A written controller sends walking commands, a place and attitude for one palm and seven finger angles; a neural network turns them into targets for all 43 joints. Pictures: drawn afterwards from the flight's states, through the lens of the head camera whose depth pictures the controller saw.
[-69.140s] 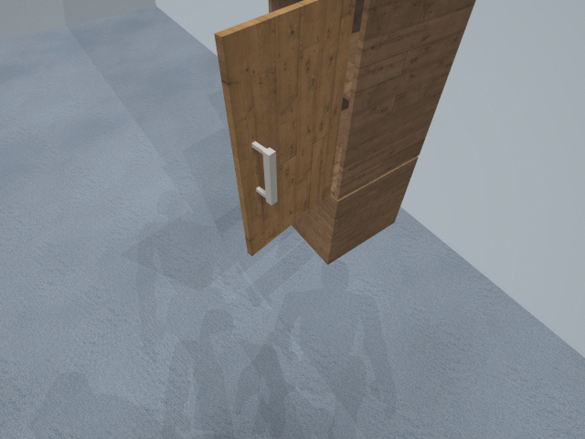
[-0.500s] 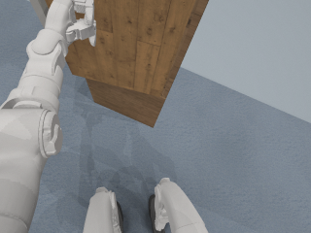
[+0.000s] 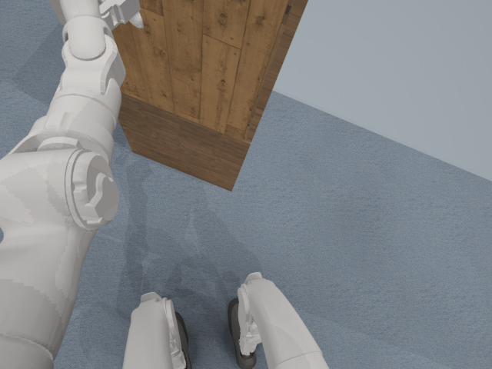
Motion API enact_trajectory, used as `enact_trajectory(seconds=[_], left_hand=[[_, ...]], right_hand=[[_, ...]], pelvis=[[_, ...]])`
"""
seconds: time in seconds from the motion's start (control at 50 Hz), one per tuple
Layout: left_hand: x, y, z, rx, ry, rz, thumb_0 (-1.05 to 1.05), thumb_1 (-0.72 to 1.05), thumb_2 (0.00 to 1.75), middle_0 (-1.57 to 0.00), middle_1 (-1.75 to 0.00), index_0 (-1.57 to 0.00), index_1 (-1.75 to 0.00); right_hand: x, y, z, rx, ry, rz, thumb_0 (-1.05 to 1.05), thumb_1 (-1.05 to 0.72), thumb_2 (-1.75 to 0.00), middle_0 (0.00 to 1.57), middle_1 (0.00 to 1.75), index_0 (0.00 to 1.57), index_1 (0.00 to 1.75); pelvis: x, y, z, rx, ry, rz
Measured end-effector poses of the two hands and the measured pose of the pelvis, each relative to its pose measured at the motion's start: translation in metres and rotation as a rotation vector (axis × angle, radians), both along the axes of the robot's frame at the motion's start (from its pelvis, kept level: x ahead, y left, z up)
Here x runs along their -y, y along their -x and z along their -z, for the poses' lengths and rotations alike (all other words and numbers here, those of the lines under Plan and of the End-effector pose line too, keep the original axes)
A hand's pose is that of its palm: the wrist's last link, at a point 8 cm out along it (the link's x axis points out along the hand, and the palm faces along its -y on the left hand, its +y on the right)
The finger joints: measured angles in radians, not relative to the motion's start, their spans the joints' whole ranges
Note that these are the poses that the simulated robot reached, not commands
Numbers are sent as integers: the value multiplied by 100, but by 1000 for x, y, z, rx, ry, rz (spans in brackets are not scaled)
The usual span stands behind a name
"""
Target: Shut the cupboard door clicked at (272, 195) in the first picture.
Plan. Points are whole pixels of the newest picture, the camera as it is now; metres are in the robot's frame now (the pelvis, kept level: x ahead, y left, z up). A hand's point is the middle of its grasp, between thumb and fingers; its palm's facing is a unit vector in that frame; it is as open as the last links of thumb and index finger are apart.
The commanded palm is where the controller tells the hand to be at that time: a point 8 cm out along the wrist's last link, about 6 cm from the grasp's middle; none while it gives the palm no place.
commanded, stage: pull the fist back off the door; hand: left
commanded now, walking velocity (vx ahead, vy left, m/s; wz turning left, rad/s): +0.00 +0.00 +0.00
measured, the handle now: out of the picture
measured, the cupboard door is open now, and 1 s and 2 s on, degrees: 0 0 0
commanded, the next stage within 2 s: draw the hand back to the body in 0.70 s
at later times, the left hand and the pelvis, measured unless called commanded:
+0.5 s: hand (152, 32) +0.56 +0.04 +0.10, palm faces +0.05 -1.00 -0.02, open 3.1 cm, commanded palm +0.52 +0.08 +0.11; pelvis +0.04 -0.01 +0.05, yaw +1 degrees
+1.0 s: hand (137, 55) +0.51 +0.06 +0.13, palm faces +0.06 -1.00 -0.04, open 3.1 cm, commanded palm +0.45 +0.12 +0.14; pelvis +0.04 -0.02 +0.06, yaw +1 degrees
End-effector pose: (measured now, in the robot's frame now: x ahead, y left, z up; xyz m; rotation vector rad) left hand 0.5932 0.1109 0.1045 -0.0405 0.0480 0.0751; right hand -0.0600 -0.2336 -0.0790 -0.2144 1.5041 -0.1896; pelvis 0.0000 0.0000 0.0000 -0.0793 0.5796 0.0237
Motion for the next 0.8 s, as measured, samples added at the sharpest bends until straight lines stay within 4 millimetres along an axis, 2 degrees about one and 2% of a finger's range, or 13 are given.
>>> enact_trajectory(seconds=[0.08, 0.18, 0.32, 0.44, 0.64, 0.72, 0.8], left_hand=[[10, 4, -3, 41, -105, -30, 1, 84, 96, -130, -150, -131, -150], [19, 8, -5, 5, -84, 27, 2, 92, 96, -130, -150, -131, -150], [25, 22, -9, 13, -57, 36, 2, 91, 92, -130, -150, -130, -150], [23, 42, 0, 27, -61, 27, 2, 90, 90, -130, -150, -130, -150], [18, 81, 3, 56, -71, 27, 2, 90, 90, -130, -150, -130, -150], [17, 89, 1, 64, -75, 28, 2, 90, 90, -130, -150, -130, -150], [19, 91, -5, 76, -87, 38, 2, 90, 90, -131, -150, -131, -150]], right_hand=[[-7, 6, -1, -12, -43, 41, 0, -91, -90, 20, 30, 20, 30], [-10, 9, -11, -27, -61, 80, 0, -91, -90, 20, 30, 20, 30], [-1, -4, -24, -21, -69, 68, 0, -91, -90, 20, 30, 20, 29], [15, -35, -26, 18, -61, 45, 0, -91, -90, 20, 30, 20, 29], [34, -109, -22, 150, -51, -29, 0, -91, -90, 20, 30, 20, 29], [37, -134, -21, 211, -46, -54, 0, -91, -90, 20, 30, 20, 29], [38, -147, -19, 250, -43, -68, 0, -91, -90, 20, 30, 20, 29]], pelvis=[[1, -1, -5, 9, -5, -1], [2, -6, -17, 30, -13, 3], [3, -20, -34, 63, -31, 11], [6, -31, -43, 92, -46, 14], [12, -40, -52, 138, -65, 2], [15, -40, -53, 153, -69, -4], [16, -38, -52, 159, -72, -9]])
